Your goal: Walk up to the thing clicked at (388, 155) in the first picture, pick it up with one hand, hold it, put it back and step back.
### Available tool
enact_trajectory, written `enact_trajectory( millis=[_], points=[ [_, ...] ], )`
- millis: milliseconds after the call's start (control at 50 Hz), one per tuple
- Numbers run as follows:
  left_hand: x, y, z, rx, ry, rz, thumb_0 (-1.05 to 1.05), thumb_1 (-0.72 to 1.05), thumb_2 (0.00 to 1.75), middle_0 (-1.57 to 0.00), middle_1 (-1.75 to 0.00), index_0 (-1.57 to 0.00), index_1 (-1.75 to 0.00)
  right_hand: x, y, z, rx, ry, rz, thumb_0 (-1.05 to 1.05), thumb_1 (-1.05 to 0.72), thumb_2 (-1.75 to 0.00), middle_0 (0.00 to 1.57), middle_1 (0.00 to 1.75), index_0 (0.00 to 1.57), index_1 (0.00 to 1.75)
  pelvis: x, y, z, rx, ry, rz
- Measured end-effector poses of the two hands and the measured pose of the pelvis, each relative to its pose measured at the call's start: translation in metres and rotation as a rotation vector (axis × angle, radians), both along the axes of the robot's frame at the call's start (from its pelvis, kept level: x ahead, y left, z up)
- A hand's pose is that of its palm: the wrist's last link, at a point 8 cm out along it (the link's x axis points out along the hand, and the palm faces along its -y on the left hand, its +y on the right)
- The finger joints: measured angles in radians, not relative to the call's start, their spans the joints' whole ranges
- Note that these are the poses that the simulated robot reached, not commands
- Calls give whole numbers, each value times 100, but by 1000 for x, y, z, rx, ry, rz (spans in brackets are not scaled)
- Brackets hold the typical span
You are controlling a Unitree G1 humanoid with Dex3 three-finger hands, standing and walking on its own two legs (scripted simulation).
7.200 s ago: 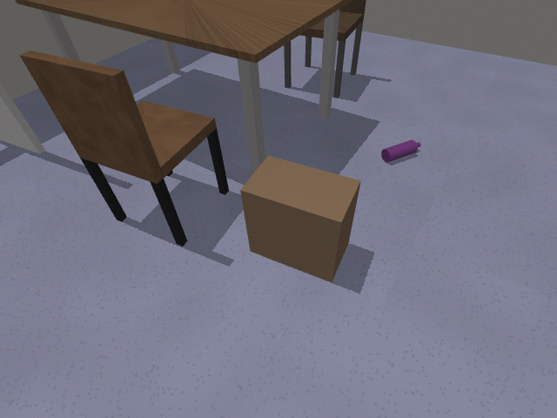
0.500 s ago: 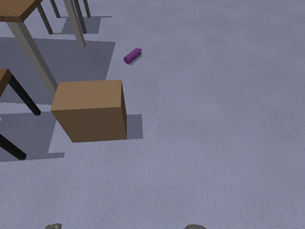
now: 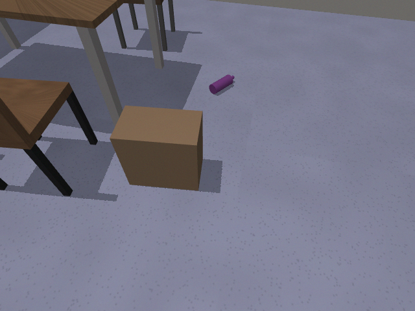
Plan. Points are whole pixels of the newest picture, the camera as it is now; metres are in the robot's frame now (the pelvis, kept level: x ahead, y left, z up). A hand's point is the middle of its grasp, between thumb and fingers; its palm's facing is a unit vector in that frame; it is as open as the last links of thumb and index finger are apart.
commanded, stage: walk up
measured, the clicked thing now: (223, 83) +1.81 -0.02 -0.72
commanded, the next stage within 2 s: stand in 0.78 s
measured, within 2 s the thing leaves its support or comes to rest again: neither
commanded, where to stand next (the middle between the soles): +0.04 -0.01 m, yaw +2 degrees
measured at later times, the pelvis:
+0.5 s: pelvis -0.01 -0.02 +0.02, yaw +4 degrees
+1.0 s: pelvis +0.00 -0.03 +0.02, yaw +3 degrees
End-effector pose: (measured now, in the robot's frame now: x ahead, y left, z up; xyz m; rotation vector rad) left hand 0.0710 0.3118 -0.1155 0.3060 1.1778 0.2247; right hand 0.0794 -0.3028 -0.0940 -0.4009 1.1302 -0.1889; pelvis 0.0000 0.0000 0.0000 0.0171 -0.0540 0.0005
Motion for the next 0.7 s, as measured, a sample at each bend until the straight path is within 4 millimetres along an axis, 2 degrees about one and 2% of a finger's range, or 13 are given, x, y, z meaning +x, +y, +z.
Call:
enact_trajectory(
  millis=[120, 220, 320, 520, 700],
  points=[
    [-8, -8, 2, -27, 10, 6, 0, 90, 90, -20, -30, -20, -30, 5, -1, 9, -4, -19, 11, 1, -90, -89, 20, 30, 21, 30, -3, -4, 7, -24, 16, 12],
    [-19, -18, 6, 4, 13, 6, 0, 90, 90, -20, -30, -20, -30, 16, -11, 0, 23, -38, 11, 1, -90, -89, 20, 30, 21, 30, -10, -13, 4, -48, 5, 26],
    [-29, -21, 14, 16, 12, 12, 0, 90, 90, -21, -30, -21, -30, 20, -10, -6, 58, -37, 15, 1, -91, -89, 20, 30, 20, 30, -10, -15, 7, -26, -1, 48],
    [-16, -21, 22, 11, -19, 37, 0, 90, 90, -21, -30, -21, -30, 12, 0, -6, 96, 35, 30, 1, -91, -89, 20, 30, 20, 30, -7, -20, 16, -27, 2, 62],
    [-7, -27, 22, -9, -16, 42, 0, 90, 90, -21, -30, -21, -30, 10, -9, -1, 70, 64, 11, 1, -91, -89, 20, 30, 20, 30, -5, -22, 21, -28, 8, 73]
  ],
)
